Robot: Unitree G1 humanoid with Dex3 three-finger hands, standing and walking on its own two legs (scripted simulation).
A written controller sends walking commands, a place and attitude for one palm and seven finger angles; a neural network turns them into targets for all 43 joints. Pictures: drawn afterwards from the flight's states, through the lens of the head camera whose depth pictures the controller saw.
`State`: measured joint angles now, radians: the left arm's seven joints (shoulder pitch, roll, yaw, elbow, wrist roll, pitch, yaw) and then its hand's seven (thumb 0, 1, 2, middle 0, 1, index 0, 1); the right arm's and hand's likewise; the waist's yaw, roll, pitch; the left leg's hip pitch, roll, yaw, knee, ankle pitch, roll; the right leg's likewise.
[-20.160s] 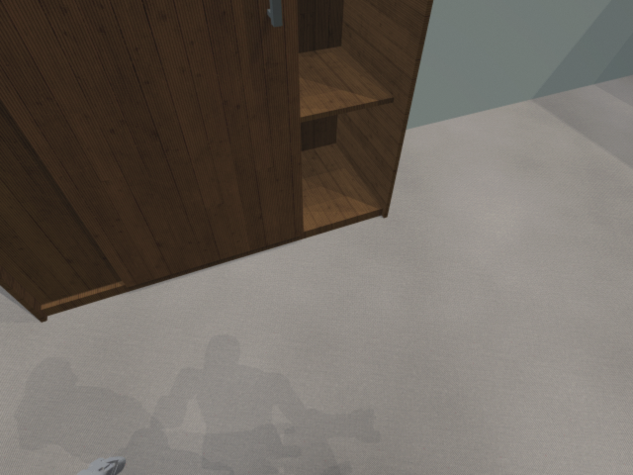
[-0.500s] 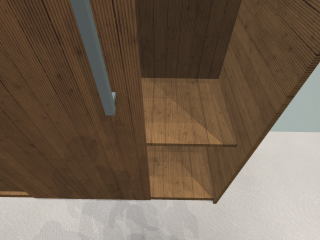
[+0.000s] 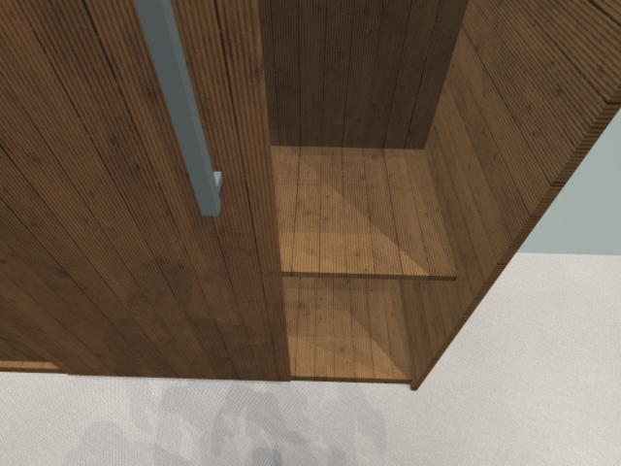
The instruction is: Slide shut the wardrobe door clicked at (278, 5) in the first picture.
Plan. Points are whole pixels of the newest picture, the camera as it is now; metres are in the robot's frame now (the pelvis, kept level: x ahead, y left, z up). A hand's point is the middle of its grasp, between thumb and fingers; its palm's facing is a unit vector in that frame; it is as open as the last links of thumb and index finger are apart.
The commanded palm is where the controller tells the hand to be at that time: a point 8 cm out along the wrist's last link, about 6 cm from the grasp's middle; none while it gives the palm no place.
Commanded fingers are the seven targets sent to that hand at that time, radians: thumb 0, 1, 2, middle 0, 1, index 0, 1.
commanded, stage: shuffle to correct the standing spot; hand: left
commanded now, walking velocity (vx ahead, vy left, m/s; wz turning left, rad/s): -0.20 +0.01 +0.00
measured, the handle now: (188, 95) +0.42 +0.16 +0.27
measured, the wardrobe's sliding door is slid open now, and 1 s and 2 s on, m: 0.38 0.38 0.38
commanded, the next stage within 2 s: come to a stop and stand still in 0.04 s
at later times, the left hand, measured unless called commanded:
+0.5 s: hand out of the picture -0.03 +0.20 -0.17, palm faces +0.02 -0.97 -0.23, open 7.4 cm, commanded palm none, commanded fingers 0.00 0.90 0.90 -0.20 -0.30 -0.20 -0.30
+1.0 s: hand out of the picture -0.03 +0.19 -0.18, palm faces +0.04 -0.98 -0.18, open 7.3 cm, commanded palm none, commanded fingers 0.00 0.90 0.90 -0.20 -0.30 -0.20 -0.30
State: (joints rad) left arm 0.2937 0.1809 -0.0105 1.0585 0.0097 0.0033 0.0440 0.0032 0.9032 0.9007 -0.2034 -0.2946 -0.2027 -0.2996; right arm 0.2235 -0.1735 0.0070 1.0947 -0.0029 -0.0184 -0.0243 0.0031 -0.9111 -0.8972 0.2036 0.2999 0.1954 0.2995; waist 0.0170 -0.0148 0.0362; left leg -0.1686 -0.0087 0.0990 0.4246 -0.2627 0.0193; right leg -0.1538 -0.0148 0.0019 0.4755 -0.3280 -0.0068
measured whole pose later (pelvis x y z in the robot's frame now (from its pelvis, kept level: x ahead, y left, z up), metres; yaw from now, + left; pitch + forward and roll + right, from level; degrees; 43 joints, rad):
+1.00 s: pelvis -0.03 +0.02 +0.00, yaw +1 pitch -1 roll +0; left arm 0.30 0.16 -0.02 1.09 0.01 -0.02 0.04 0.01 0.91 0.90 -0.20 -0.29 -0.20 -0.30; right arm 0.26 -0.16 0.01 1.10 -0.01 -0.03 -0.02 0.01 -0.93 -0.90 0.20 0.30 0.19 0.30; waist 0.00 -0.02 0.01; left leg -0.20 -0.02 0.07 0.49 -0.28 0.04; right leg -0.17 -0.02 -0.01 0.48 -0.29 0.02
